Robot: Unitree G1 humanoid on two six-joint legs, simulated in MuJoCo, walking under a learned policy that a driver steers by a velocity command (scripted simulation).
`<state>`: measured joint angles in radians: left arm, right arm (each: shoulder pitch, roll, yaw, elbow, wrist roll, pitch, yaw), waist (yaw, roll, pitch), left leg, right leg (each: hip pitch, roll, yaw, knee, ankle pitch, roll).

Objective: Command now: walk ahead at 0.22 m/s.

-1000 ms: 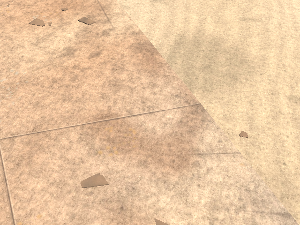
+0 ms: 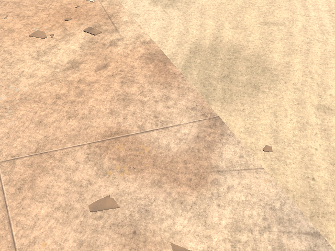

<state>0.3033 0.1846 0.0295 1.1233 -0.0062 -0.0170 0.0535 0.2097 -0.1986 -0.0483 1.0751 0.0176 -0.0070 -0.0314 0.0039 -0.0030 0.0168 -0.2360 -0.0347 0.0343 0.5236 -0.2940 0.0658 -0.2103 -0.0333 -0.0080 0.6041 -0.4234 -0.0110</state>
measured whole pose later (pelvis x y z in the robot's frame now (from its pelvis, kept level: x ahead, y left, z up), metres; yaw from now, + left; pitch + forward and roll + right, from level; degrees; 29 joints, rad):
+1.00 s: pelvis +0.45 -0.01 +0.01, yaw -1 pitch +1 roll +2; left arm 0.09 0.25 0.07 0.88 -0.02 -0.09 0.01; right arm 0.34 -0.23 -0.04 1.06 0.00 -0.10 0.00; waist -0.07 -0.04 0.00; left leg -0.04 -0.07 0.08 0.21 -0.19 0.05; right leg -0.71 -0.15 0.03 0.76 0.04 -0.02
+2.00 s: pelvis +0.99 -0.14 +0.01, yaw -33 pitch +1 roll +1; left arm 0.20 0.30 0.06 0.74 0.04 -0.02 -0.07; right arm 0.37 -0.25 -0.05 0.84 -0.02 -0.10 -0.01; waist -0.05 -0.06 0.03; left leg -0.08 -0.01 0.16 0.30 -0.23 0.04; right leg -0.60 -0.02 0.07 0.95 -0.13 -0.04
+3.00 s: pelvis +1.38 -0.45 -0.13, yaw -42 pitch +4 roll -2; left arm 0.22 0.26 0.08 0.93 -0.01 -0.06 0.02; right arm 0.36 -0.21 -0.07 0.88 0.00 -0.08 0.00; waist -0.02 -0.03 -0.07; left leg -0.31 0.01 0.04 0.51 -0.27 0.04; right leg -0.59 -0.04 0.01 1.09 -0.26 -0.05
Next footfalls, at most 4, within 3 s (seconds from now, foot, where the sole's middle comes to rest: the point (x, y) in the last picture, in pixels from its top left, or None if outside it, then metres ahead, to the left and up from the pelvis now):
0.64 left None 0.43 0.08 -0.77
1.18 right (215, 202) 0.74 -0.17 -0.77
1.72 left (186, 148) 1.04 -0.06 -0.77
2.38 right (268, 139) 1.21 -0.53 -0.90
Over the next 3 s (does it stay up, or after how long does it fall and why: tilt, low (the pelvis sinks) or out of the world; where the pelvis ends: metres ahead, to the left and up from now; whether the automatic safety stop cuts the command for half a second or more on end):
stays up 1.38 -0.45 -0.13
